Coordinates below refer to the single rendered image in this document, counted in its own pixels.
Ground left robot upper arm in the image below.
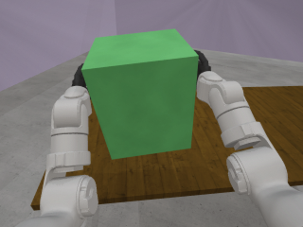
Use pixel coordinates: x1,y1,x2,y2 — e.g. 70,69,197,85
15,175,98,227

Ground robot right forearm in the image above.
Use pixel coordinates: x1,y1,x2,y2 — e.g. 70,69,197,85
196,71,288,182

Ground robot left forearm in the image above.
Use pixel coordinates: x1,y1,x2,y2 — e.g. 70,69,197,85
40,86,92,214

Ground right robot upper arm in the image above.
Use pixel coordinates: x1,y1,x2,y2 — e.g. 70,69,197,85
226,145,303,227

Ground table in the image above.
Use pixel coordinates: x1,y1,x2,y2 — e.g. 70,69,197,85
30,85,303,211

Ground carton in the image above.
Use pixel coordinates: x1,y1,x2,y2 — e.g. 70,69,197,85
81,28,199,160

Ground left robot hand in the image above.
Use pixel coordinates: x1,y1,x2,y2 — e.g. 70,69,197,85
72,63,91,100

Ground right robot hand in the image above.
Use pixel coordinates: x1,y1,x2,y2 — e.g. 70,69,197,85
194,50,211,89

